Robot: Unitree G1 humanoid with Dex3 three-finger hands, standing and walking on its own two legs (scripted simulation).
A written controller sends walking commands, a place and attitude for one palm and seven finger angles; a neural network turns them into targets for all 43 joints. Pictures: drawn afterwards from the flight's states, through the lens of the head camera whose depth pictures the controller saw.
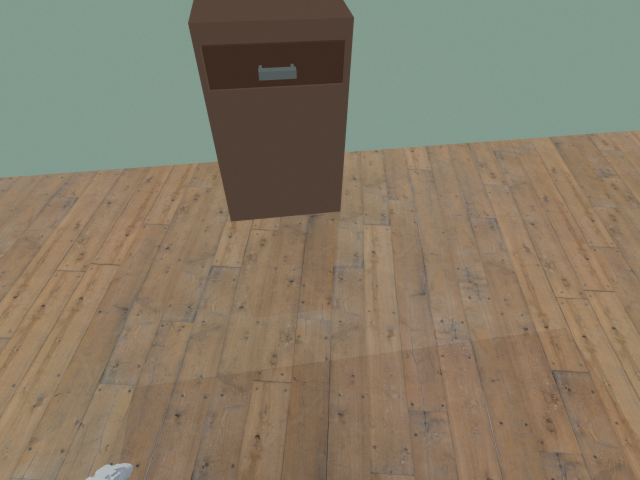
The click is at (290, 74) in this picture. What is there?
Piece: drawer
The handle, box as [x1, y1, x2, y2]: [258, 64, 296, 80]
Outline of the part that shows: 295,66 294,67 293,64 290,64 290,67 262,68 261,65 259,65 259,80 296,78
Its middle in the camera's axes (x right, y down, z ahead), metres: -0.15 -0.55 +1.27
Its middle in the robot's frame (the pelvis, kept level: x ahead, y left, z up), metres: +1.31 +0.21 -0.07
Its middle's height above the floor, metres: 0.70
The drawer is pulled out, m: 0.00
